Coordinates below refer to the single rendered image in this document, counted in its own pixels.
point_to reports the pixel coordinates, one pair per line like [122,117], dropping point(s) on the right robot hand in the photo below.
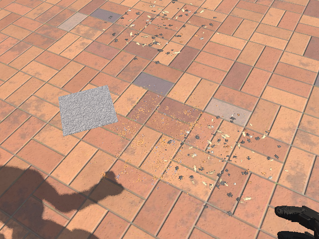
[304,215]

